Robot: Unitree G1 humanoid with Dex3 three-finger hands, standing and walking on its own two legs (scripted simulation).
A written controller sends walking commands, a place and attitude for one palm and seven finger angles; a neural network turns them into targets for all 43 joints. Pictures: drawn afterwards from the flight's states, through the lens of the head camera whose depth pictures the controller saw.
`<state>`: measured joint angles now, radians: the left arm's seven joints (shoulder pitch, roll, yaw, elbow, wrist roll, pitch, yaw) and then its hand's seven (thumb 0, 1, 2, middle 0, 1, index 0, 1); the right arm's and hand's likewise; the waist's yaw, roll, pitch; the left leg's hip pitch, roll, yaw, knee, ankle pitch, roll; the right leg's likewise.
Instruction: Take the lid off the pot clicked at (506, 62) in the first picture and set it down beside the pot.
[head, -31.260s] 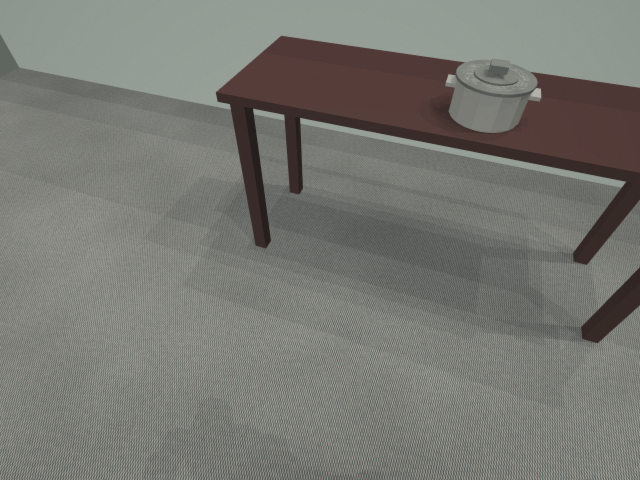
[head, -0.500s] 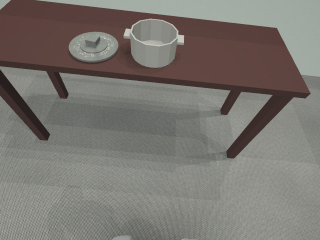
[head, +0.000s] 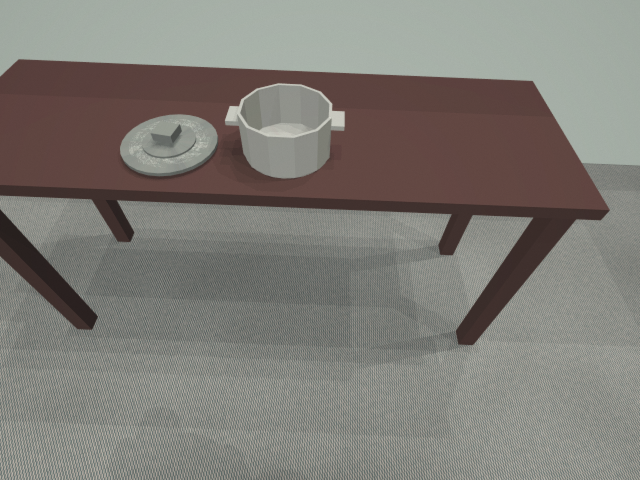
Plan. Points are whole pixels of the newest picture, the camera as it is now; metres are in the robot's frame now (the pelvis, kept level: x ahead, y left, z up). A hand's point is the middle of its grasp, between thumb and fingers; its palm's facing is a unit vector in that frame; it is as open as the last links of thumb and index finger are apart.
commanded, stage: let the arm hang, fingers relaxed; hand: left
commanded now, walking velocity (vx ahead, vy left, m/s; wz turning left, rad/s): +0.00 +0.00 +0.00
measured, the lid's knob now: (166, 132) +0.75 +0.34 -0.02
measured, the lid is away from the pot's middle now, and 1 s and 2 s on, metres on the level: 0.25 0.25 0.25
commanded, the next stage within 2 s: look to check the result in 0.42 s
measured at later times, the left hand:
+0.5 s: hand out of the picture +0.01 +0.18 -0.18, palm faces +0.02 -0.98 -0.20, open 7.4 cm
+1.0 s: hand out of the picture +0.00 +0.19 -0.18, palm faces +0.02 -0.98 -0.19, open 7.3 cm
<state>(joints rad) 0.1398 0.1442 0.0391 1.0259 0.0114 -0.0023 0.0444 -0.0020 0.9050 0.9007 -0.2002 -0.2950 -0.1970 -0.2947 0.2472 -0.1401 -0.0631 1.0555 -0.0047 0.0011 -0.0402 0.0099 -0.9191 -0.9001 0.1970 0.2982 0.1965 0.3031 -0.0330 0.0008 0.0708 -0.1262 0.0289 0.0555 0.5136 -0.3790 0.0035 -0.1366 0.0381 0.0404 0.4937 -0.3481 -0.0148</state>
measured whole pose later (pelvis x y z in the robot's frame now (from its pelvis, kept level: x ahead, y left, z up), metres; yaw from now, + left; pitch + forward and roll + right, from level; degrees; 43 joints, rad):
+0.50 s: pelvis +0.00 +0.00 +0.00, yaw +0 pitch -1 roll -1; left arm 0.24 0.15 0.04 1.09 0.01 0.01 0.05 0.00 0.91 0.90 -0.20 -0.29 -0.20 -0.29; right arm 0.30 -0.10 -0.05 1.10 0.00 0.01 -0.04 0.01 -0.91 -0.90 0.20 0.30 0.20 0.30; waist -0.02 -0.01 0.09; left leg -0.10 0.03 0.06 0.48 -0.36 0.01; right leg -0.11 0.04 0.05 0.44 -0.32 -0.01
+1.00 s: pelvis -0.02 +0.02 +0.01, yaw -1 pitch -1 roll -1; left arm 0.24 0.16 0.03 1.10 0.01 0.00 0.05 0.00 0.93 0.90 -0.20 -0.29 -0.20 -0.29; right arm 0.30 -0.09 -0.05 1.11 0.00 0.00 -0.04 0.01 -0.91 -0.90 0.20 0.30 0.20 0.30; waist -0.02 -0.02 0.09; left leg -0.10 0.01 0.07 0.45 -0.32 0.03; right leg -0.11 0.02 0.06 0.42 -0.28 0.01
